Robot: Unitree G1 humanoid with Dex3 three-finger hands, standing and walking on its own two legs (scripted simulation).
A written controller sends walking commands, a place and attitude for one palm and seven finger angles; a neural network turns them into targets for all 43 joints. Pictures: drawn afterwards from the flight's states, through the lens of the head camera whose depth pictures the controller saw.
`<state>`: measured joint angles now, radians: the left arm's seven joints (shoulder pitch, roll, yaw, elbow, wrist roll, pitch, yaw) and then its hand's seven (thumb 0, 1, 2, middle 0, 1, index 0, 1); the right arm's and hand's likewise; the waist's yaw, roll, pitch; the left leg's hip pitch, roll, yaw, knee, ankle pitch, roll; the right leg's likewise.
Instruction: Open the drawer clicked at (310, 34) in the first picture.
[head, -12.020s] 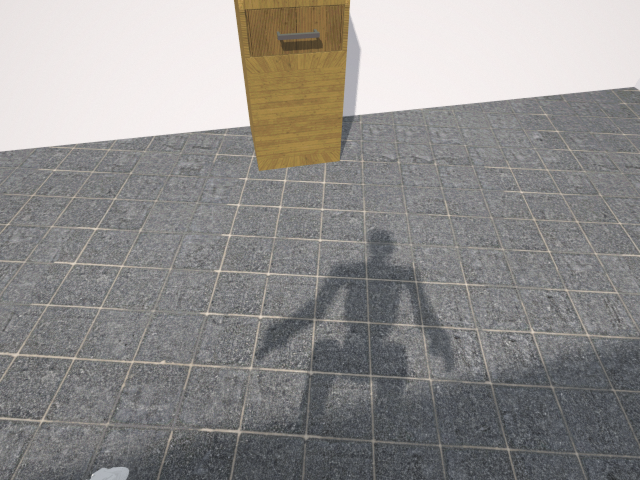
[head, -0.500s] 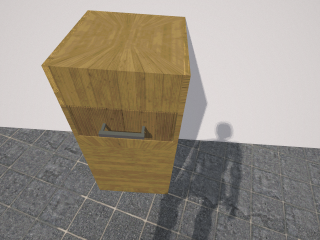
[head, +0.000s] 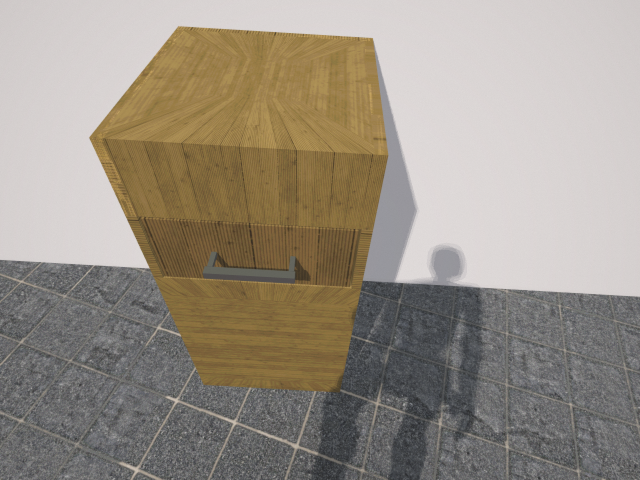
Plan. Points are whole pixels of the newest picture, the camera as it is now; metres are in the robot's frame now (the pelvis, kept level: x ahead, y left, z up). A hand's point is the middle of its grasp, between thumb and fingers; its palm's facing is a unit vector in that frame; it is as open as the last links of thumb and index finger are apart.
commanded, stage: look again from close up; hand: left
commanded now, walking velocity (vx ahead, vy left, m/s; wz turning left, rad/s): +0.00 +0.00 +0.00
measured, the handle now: (251, 267) +0.50 +0.16 -0.11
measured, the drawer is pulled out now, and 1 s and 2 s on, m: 0.00 0.00 0.00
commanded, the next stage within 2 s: raise the hand with hooked fingers in 0.32 s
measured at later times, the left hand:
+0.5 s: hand out of the picture +0.02 +0.17 -0.16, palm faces -0.07 -0.95 -0.30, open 7.3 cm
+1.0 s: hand (174, 449) +0.17 +0.19 -0.06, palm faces -0.01 -0.08 -1.00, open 9.5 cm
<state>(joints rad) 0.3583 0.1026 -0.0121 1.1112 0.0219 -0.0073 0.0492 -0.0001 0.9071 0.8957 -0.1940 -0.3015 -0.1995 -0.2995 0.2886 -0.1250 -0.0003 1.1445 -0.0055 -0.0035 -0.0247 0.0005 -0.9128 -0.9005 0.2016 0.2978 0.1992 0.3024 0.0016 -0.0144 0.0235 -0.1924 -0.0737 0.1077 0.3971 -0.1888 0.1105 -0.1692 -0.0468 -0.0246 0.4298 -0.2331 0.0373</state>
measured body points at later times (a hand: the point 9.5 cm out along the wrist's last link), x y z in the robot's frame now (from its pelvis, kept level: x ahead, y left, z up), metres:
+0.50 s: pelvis +0.01 -0.01 +0.00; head +0.02 +0.00 +0.45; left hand +0.03 +0.21 -0.14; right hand +0.01 -0.23 -0.15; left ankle +0.02 +0.04 -0.74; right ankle +0.00 -0.14 -0.74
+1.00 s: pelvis +0.01 -0.07 -0.05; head +0.04 -0.08 +0.40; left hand +0.17 +0.20 -0.01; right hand +0.30 -0.25 -0.11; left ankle +0.02 +0.04 -0.74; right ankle +0.02 -0.12 -0.74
